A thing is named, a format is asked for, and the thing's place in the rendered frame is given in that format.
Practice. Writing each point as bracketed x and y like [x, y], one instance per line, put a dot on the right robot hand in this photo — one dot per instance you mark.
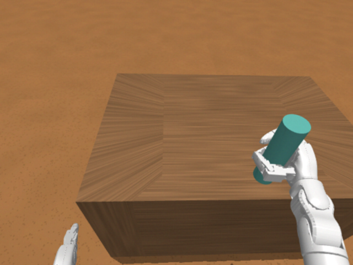
[302, 164]

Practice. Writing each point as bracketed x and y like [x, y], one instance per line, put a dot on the can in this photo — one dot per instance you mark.
[286, 139]

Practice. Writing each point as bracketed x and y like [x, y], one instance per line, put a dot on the left robot hand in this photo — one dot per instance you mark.
[67, 253]

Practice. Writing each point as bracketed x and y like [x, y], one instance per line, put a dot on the right robot arm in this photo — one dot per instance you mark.
[319, 234]

